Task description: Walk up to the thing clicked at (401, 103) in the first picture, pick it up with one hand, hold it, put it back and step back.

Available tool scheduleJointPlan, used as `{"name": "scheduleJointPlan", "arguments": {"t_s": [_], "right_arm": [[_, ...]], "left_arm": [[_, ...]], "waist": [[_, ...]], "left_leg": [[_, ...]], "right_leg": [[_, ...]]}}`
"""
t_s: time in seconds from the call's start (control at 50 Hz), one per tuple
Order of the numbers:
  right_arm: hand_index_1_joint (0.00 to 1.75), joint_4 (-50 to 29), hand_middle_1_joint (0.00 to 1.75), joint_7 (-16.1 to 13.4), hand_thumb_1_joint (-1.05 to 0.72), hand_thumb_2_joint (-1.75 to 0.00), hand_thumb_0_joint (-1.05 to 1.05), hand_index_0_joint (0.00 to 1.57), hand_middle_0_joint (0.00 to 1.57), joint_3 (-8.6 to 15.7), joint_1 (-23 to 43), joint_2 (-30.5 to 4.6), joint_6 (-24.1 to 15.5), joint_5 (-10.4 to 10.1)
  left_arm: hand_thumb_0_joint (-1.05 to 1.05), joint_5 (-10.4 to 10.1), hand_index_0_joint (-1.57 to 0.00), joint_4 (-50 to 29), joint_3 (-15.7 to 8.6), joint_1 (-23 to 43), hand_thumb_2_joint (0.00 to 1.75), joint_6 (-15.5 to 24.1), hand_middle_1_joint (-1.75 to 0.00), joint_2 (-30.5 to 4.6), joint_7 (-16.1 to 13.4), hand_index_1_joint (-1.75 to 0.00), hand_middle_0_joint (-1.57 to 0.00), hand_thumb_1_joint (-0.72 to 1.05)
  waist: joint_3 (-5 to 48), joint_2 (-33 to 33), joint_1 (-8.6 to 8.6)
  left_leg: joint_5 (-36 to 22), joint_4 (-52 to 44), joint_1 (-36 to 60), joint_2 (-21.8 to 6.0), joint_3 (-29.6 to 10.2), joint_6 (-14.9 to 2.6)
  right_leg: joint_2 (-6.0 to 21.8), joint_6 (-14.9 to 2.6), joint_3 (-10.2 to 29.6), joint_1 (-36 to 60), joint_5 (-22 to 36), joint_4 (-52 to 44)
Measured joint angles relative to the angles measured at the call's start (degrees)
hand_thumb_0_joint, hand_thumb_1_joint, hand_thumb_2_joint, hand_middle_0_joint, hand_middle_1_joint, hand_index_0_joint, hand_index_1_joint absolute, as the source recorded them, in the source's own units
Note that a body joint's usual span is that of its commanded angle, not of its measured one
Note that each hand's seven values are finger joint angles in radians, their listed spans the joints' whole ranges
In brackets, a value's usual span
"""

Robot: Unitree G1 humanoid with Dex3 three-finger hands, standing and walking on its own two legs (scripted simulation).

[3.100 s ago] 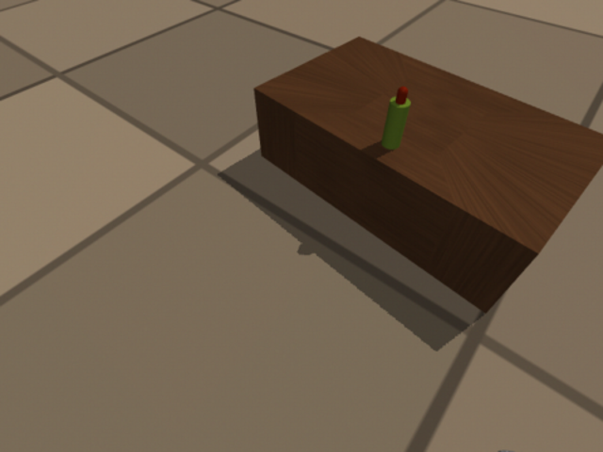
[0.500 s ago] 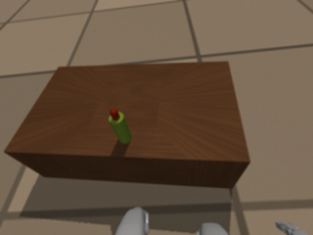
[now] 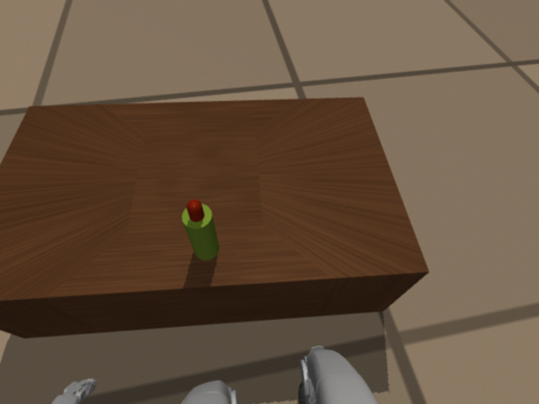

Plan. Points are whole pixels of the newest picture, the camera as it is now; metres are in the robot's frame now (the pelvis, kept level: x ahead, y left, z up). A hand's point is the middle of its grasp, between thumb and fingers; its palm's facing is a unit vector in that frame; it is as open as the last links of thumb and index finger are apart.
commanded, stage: walk up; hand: left
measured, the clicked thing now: (200, 228) +0.50 +0.16 -0.25
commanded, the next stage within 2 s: stand in 1.98 s
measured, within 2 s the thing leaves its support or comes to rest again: neither
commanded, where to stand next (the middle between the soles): +0.08 -0.04 m, yaw +0 degrees
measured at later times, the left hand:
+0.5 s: hand out of the picture +0.12 +0.22 -0.14, palm faces -0.08 -0.94 -0.35, open 7.4 cm
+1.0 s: hand (143, 392) +0.14 +0.21 -0.14, palm faces -0.02 -0.95 -0.31, open 7.4 cm
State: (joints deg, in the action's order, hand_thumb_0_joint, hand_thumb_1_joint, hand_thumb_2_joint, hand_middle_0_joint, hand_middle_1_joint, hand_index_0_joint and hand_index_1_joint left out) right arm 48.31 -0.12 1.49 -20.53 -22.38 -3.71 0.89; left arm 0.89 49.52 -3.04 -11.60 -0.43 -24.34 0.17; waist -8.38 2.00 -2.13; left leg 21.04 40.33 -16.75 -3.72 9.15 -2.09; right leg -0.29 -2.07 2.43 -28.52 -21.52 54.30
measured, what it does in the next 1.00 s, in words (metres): steps on the spot: right foot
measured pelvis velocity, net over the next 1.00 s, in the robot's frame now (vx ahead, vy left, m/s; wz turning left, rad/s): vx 0.02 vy -0.04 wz -0.04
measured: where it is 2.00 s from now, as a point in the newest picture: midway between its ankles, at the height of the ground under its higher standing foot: outside the picture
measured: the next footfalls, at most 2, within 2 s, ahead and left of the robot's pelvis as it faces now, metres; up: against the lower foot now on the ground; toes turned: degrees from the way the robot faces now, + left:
right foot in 0.14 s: +0.06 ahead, -0.15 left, +0.00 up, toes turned -4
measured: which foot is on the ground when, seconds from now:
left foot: down 0.00-1.00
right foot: up 0.00-0.12, down 0.14-1.00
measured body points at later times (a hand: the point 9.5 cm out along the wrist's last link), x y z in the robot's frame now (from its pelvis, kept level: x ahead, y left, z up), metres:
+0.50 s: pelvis -0.01 -0.03 +0.00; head -0.01 -0.02 +0.45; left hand +0.13 +0.27 -0.12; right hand +0.03 -0.35 -0.11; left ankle +0.03 +0.11 -0.72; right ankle +0.02 -0.14 -0.71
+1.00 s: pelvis +0.02 -0.04 +0.02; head +0.04 -0.03 +0.47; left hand +0.14 +0.26 -0.11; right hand +0.07 -0.35 -0.11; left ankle +0.03 +0.11 -0.72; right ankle +0.02 -0.15 -0.72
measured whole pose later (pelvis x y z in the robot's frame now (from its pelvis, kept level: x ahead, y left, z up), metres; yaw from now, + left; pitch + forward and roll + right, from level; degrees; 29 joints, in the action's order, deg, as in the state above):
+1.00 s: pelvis +0.02 -0.04 +0.02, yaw -2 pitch -2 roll +0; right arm 61.7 -1.0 -0.4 -10.5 -21.1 -2.9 0.8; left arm 0.4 60.3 -2.7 -3.6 -1.1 -20.1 1.4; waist -3.5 1.0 -0.1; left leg 15.2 29.5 -12.5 -2.2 -1.5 2.1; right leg 0.3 -0.8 -2.6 -12.1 -15.9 29.7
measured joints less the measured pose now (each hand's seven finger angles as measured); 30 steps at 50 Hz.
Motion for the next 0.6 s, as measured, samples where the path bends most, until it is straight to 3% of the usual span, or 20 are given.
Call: {"name": "scheduleJointPlan", "arguments": {"t_s": [0.12,0.18,0.26,0.28,0.36,0.38,0.42,0.48,0.56,0.6], "right_arm": [[0.3,0.05,0.3,-1.12,-0.9,-0.9,0.01,0.21,0.21,0.29,1.64,-0.69,0.5,-0.04],[0.3,0.9,0.3,-1.22,-0.9,-0.9,0.01,0.21,0.21,0.3,3.61,-1.51,1.2,-0.39],[0.3,2.07,0.3,-1.41,-0.9,-0.9,0.01,0.21,0.2,-0.37,5.76,-0.42,1.85,-0.6],[0.3,2.32,0.3,-1.25,-0.9,-0.9,0.01,0.21,0.2,-0.44,6.12,-0.43,1.67,-0.68],[0.3,3.51,0.3,-0.96,-0.9,-0.9,0.01,0.21,0.2,-0.38,6.78,-1.14,0.41,-0.7],[0.3,4.15,0.3,-1.08,-0.9,-0.9,0.01,0.21,0.2,-0.27,7.01,-0.85,0.1,-0.48],[0.3,5.12,0.3,-1.21,-0.9,-0.9,0.0,0.21,0.2,-0.39,6.78,0.0,-0.33,0.22],[0.3,6.24,0.3,-0.77,-0.9,-0.9,0.0,0.21,0.2,-0.77,6.21,0.18,-0.13,0.86],[0.3,7.9,0.3,-0.44,-0.9,-0.9,0.01,0.21,0.21,-1.0,6.6,0.22,0.68,0.87],[0.3,8.71,0.3,-0.32,-0.9,-0.9,0.01,0.21,0.2,-1.04,6.63,0.08,1.09,0.61]], "left_arm": [[0.0,0.09,-0.2,-0.41,-0.01,3.36,0.9,-1.22,-0.3,0.87,0.66,-0.3,-0.2,0.9],[0.0,0.37,-0.2,0.29,0.05,4.53,0.9,-0.2,-0.3,2.11,0.76,-0.3,-0.2,0.9],[0.0,0.31,-0.2,0.36,0.66,3.93,0.9,0.55,-0.3,2.42,0.74,-0.3,-0.2,0.9],[0.0,0.37,-0.2,0.58,0.87,3.78,0.9,0.41,-0.3,2.63,0.69,-0.3,-0.2,0.9],[0.0,0.62,-0.2,1.42,1.42,3.91,0.9,-0.11,-0.3,3.54,0.74,-0.3,-0.2,0.9],[0.0,0.53,-0.2,1.76,1.38,4.21,0.9,-0.39,-0.3,3.33,0.88,-0.3,-0.2,0.9],[0.0,0.27,-0.2,2.7,1.05,4.51,0.9,-1.21,-0.3,2.95,1.03,-0.3,-0.2,0.9],[0.0,0.38,-0.2,3.93,0.43,4.09,0.9,-1.55,-0.3,2.58,1.47,-0.3,-0.2,0.9],[0.0,0.65,-0.2,5.99,-0.78,3.01,0.9,-0.68,-0.3,1.54,1.95,-0.3,-0.2,0.9],[0.0,0.84,-0.2,7.11,-0.8,2.38,0.9,-0.66,-0.3,1.56,1.94,-0.3,-0.2,0.9]], "waist": [[-0.58,-0.09,-0.07],[-0.97,-2.74,-0.25],[0.84,-0.74,0.95],[1.47,-0.64,1.02],[3.34,-1.43,1.42],[3.36,-0.71,1.51],[4.01,1.04,1.77],[5.03,0.39,1.58],[4.69,-0.37,2.17],[4.96,-0.56,2.3]], "left_leg": [[1.85,2.93,-1.23,-1.32,1.76,0.71],[2.64,6.69,-2.47,-4.06,0.38,1.37],[12.62,11.75,-4.32,-0.5,-4.13,1.25],[12.8,11.32,-4.34,-0.11,-4.83,1.14],[1.35,1.2,-1.4,0.53,-6.05,0.91],[-2.01,-0.16,-0.78,1.13,-5.85,1.7],[-2.83,-1.1,-0.09,2.18,-5.06,2.71],[-2.44,-1.32,-0.2,0.99,-5.75,2.08],[-2.65,-1.53,-0.04,-0.87,-6.69,3.48],[-0.98,-1.78,-0.25,-0.18,-8.02,2.74]], "right_leg": [[0.91,-1.01,-2.05,5.49,-0.02,-7.66],[-1.19,0.42,-3.43,8.6,1.73,-12.34],[-0.57,-0.19,-1.5,8.67,1.97,-11.92],[-0.44,-0.18,-1.34,8.83,2.17,-12.27],[-0.57,0.6,-1.49,8.69,2.36,-12.15],[-0.03,0.84,-1.19,8.5,1.94,-11.22],[0.84,0.9,-0.17,8.18,0.92,-10.08],[0.28,0.39,-1.25,8.37,-3.87,-9.04],[-0.2,0.37,-2.97,10.79,3.81,-14.75],[-0.27,0.16,-3.39,10.97,3.79,-15.67]]}}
